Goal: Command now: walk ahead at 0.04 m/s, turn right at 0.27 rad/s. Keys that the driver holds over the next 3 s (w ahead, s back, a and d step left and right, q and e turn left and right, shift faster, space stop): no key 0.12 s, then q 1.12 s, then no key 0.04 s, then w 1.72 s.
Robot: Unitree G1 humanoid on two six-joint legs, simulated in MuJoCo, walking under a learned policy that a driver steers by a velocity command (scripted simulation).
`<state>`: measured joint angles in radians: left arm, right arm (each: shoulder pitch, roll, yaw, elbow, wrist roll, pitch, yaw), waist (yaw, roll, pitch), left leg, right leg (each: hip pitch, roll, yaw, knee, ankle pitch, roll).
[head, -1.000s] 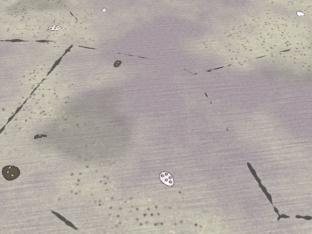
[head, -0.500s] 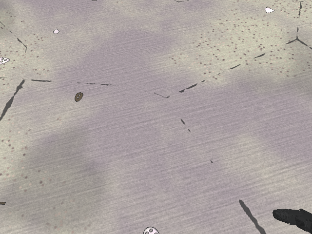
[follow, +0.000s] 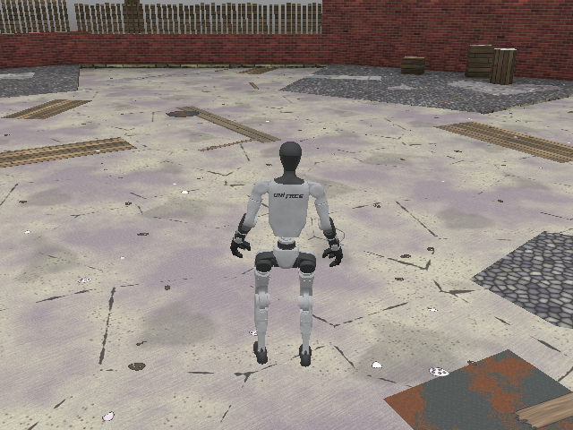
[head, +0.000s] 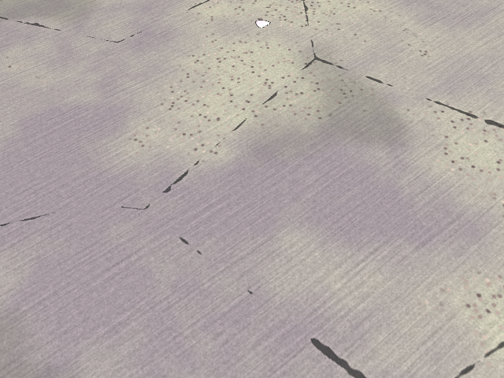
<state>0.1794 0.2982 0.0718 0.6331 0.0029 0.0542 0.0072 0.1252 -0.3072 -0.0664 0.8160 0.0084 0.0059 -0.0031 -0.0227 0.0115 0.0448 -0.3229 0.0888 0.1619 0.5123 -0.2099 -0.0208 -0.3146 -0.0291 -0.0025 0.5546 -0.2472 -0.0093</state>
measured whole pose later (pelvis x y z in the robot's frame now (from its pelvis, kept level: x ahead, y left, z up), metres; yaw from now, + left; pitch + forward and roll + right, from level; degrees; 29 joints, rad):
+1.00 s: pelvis -0.01 -0.04 +0.01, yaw +25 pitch +1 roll +0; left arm 0.18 0.26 0.07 0.72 0.01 0.00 0.04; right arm 0.15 -0.30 -0.09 0.72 0.02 0.07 0.00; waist 0.02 0.02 0.06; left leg -0.45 0.06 -0.01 0.87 -0.38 -0.10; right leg -0.19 -0.05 -0.17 0.41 -0.23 -0.02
